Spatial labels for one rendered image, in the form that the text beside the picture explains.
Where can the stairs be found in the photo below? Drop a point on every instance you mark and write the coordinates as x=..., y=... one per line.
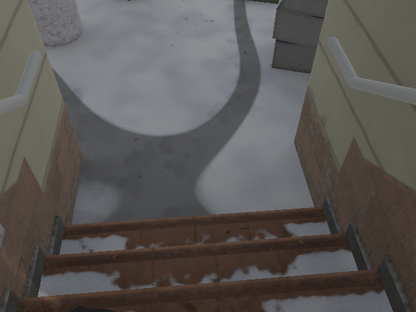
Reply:
x=264, y=261

